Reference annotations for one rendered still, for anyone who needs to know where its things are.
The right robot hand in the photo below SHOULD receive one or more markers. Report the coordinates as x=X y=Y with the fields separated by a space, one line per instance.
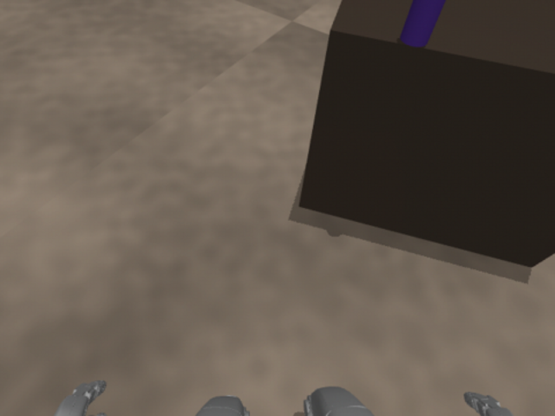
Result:
x=485 y=405

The bottle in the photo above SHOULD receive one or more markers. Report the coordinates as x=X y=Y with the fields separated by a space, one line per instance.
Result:
x=419 y=25

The left robot hand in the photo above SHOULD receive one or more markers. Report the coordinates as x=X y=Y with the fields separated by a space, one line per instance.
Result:
x=77 y=403

